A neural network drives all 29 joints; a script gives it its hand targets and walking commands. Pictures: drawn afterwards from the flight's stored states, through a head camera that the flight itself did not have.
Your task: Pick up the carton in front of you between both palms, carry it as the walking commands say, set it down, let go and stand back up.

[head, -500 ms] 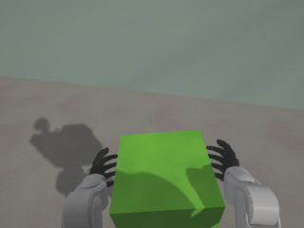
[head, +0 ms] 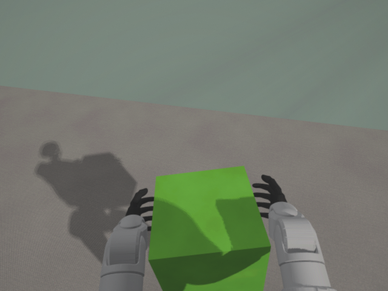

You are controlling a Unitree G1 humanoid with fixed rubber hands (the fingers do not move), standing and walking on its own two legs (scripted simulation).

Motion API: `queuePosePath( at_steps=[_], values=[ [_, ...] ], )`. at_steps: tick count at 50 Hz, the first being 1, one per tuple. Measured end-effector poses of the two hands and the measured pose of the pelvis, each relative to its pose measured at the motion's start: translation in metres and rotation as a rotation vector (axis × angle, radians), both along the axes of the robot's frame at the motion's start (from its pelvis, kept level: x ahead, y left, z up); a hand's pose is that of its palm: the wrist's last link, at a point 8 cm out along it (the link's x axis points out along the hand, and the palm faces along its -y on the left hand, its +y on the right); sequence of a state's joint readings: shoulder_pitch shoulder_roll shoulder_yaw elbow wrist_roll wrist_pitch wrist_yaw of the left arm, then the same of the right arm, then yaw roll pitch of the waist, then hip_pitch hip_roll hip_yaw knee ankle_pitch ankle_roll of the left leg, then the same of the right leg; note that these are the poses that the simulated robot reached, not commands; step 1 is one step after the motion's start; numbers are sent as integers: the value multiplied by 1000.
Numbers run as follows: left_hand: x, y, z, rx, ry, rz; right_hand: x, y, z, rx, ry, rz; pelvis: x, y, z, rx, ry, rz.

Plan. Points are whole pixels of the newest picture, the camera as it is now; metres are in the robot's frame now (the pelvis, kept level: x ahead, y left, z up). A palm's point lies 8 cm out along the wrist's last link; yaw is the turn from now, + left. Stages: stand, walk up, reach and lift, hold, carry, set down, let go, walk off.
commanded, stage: carry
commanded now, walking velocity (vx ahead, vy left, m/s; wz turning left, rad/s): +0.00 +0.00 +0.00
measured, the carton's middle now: (208, 238) +0.28 +0.00 -0.07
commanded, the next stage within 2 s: hold in 1.66 s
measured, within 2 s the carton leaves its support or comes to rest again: neither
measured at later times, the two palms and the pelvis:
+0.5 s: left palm (134, 220) +0.28 +0.15 +0.03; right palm (276, 210) +0.29 -0.14 +0.04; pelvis +0.00 +0.01 +0.00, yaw +0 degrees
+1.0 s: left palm (127, 222) +0.28 +0.17 +0.03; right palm (270, 211) +0.29 -0.13 +0.04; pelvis -0.01 +0.02 +0.00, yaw +0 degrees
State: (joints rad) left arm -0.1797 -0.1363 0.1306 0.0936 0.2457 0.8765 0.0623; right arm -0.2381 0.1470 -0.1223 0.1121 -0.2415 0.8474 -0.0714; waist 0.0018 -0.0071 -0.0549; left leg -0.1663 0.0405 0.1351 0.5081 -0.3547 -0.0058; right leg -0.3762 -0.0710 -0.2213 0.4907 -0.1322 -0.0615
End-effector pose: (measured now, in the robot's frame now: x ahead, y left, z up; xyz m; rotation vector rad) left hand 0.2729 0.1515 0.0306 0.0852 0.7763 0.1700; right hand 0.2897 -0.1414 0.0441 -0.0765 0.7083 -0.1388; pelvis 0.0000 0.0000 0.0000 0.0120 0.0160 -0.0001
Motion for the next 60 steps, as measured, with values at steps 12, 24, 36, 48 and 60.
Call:
queuePosePath(
  at_steps=[12,24,36,48,60],
  values=[
    [10,0,-10,-25,-55,-11,6,-2,-15,23,-50,-13,-7,2,-2,4,3,0],
    [9,2,-5,-24,-54,-24,4,-1,-7,15,-50,-16,-3,6,-2,-4,9,0],
    [9,9,-4,-14,-57,-14,4,7,-6,19,-52,-13,-4,11,-3,-7,0,0],
    [4,17,-3,-29,-61,-12,0,14,-5,8,-53,-6,-8,18,-3,-8,-2,0],
    [5,23,-4,-24,-56,-16,-1,20,-7,18,-44,-14,-9,25,-2,-10,1,2]
  ],
)
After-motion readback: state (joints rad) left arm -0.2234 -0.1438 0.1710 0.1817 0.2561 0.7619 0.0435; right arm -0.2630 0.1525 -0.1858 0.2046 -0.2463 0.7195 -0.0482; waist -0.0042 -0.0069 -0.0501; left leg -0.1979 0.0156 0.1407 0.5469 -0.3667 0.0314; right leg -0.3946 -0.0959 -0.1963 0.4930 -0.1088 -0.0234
